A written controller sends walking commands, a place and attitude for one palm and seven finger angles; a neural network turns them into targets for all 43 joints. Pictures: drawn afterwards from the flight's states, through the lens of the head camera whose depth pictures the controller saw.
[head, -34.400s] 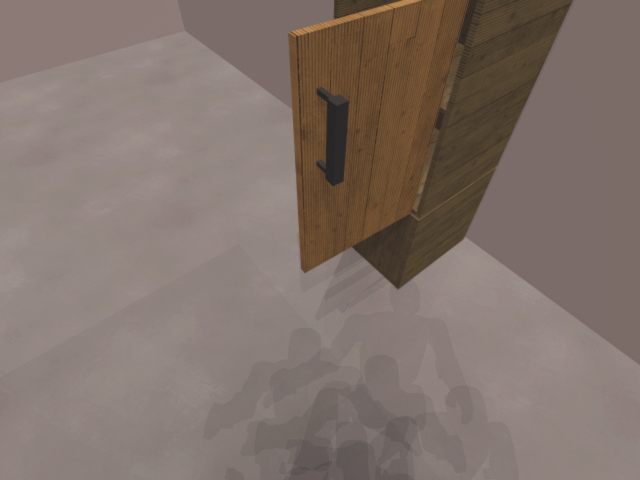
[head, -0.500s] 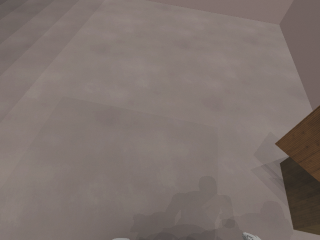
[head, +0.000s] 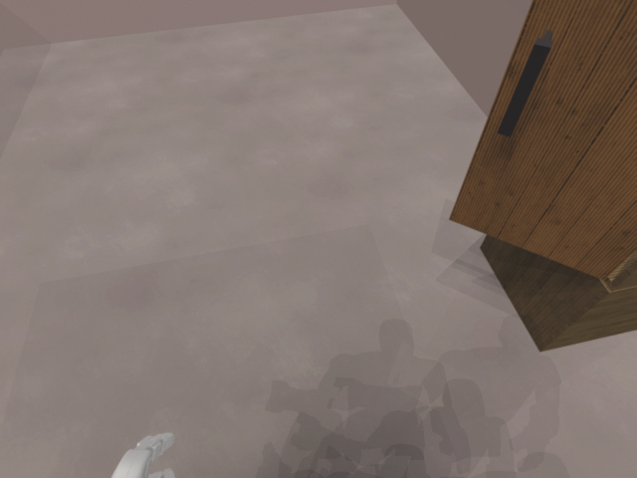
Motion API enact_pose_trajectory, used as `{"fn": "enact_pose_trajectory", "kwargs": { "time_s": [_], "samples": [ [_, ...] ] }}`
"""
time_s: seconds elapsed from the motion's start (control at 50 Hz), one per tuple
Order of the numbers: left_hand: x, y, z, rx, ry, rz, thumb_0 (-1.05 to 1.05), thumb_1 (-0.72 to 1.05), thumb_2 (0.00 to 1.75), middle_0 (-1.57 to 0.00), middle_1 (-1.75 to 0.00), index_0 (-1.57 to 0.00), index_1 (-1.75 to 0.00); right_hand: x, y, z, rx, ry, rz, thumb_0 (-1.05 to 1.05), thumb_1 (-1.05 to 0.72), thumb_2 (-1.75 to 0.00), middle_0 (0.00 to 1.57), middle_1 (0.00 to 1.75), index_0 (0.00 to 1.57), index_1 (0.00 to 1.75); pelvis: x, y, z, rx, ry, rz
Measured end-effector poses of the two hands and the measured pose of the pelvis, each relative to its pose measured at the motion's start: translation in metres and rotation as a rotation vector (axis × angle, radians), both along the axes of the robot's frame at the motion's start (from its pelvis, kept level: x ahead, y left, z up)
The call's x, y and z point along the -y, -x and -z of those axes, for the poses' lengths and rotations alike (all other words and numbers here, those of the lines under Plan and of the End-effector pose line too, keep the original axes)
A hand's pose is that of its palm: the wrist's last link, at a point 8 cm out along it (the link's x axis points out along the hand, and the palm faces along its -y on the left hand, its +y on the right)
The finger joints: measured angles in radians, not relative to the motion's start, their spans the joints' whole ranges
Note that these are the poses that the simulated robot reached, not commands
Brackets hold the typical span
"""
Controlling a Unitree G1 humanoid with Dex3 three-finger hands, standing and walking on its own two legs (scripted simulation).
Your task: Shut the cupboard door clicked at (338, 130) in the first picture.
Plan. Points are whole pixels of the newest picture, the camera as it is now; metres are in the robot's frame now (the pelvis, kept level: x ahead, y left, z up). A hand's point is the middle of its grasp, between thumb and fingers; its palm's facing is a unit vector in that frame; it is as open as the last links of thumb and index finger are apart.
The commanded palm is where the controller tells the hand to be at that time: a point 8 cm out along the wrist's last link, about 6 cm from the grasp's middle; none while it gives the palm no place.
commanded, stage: turn to face it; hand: left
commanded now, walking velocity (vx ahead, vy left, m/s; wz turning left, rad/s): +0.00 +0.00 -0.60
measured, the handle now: (525, 85) +0.72 -0.34 +0.09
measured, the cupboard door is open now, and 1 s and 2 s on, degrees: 47 47 47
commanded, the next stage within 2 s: take the last steps up to it in 0.84 s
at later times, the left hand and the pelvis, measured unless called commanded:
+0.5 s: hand (170, 474) +0.15 +0.23 -0.16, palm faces -0.23 -0.95 -0.19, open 7.4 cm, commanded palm none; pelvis +0.03 +0.04 +0.02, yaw -17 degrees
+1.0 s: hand (236, 430) +0.20 +0.14 -0.14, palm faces -0.47 -0.85 -0.24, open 7.3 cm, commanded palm none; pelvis +0.03 +0.01 +0.02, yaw -29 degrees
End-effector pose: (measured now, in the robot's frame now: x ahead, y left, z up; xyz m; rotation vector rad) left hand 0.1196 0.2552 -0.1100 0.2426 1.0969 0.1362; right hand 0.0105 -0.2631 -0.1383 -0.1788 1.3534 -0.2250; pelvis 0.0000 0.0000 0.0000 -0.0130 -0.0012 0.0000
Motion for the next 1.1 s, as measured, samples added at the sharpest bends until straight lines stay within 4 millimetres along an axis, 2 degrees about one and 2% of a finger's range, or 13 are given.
{"fn": "enact_pose_trajectory", "kwargs": {
  "time_s": [0.06,0.2,0.3,0.4,0.5,0.6,0.7,0.78,0.84,0.96,1.1],
  "samples": [
    [0.012,-0.001,-0.008,-0.01,-0.011,0.026,0.01,0.91,0.9,-0.2,-0.3,-0.2,-0.3,0.008,0.001,-0.003,-0.005,0.002,0.035,0.01,-0.91,-0.9,0.2,0.3,0.2,0.3,0.003,0.0,-0.007,0.001,-0.008,0.033],
    [0.021,0.005,-0.006,-0.093,0.006,0.079,0.01,0.91,0.9,-0.2,-0.3,-0.21,-0.3,0.008,-0.021,-0.022,0.095,0.004,0.075,0.01,-0.91,-0.9,0.2,0.3,0.2,0.3,0.003,-0.003,-0.018,-0.014,-0.024,0.113],
    [0.012,0.003,0.005,-0.131,0.033,0.103,0.01,0.9,0.9,-0.2,-0.3,-0.21,-0.3,-0.002,-0.037,-0.031,0.139,0.034,0.092,0.0,-0.91,-0.9,0.2,0.3,0.2,0.3,-0.01,-0.011,-0.016,-0.025,-0.016,0.166],
    [-0.01,-0.01,0.027,-0.169,0.053,0.125,0.01,0.9,0.9,-0.2,-0.3,-0.21,-0.3,-0.021,-0.046,-0.036,0.192,0.088,0.118,0.0,-0.91,-0.9,0.2,0.3,0.2,0.3,-0.032,-0.021,-0.007,-0.034,-0.003,0.232],
    [-0.021,-0.035,0.024,-0.18,0.05,0.187,0.01,0.91,0.9,-0.2,-0.3,-0.2,-0.3,-0.04,-0.029,-0.048,0.17,0.096,0.155,0.0,-0.91,-0.9,0.2,0.3,0.2,0.3,-0.04,-0.027,-0.015,-0.019,0.018,0.3],
    [-0.014,-0.064,0.014,-0.158,0.041,0.253,0.01,0.91,0.9,-0.19,-0.3,-0.2,-0.3,-0.05,-0.001,-0.047,0.126,0.078,0.233,0.0,-0.9,-0.9,0.21,0.3,0.2,0.3,-0.041,-0.03,-0.021,-0.018,0.03,0.356],
    [0.014,-0.094,0.006,-0.122,0.021,0.345,0.01,0.91,0.9,-0.19,-0.3,-0.2,-0.3,-0.051,0.037,-0.032,0.075,0.04,0.334,0.0,-0.9,-0.9,0.21,0.3,0.2,0.3,-0.033,-0.031,-0.018,-0.014,0.022,0.408],
    [0.046,-0.114,0.005,-0.058,-0.002,0.421,0.01,0.91,0.9,-0.19,-0.3,-0.2,-0.3,-0.044,0.071,-0.009,0.034,0.0,0.418,0.0,-0.9,-0.9,0.21,0.3,0.2,0.3,-0.017,-0.03,-0.005,-0.006,-0.009,0.444],
    [0.064,-0.115,-0.001,-0.037,-0.014,0.453,0.01,0.91,0.9,-0.19,-0.3,-0.2,-0.3,-0.038,0.086,0.001,-0.006,-0.012,0.466,0.0,-0.9,-0.9,0.21,0.3,0.2,0.3,-0.013,-0.029,-0.004,-0.002,0.0,0.464],
    [0.074,-0.103,-0.006,-0.078,-0.014,0.471,0.0,0.91,0.9,-0.2,-0.3,-0.21,-0.3,-0.035,0.082,-0.012,0.022,-0.015,0.499,0.01,-0.91,-0.9,0.2,0.3,0.2,0.3,-0.01,-0.03,-0.016,0.002,-0.02,0.497],
    [0.067,-0.099,0.014,-0.139,0.046,0.465,0.01,0.9,0.9,-0.2,-0.3,-0.21,-0.3,-0.043,0.06,-0.026,0.065,0.021,0.488,0.0,-0.91,-0.9,0.2,0.3,0.2,0.3,-0.014,-0.047,-0.015,-0.005,-0.001,0.516]
  ]
}}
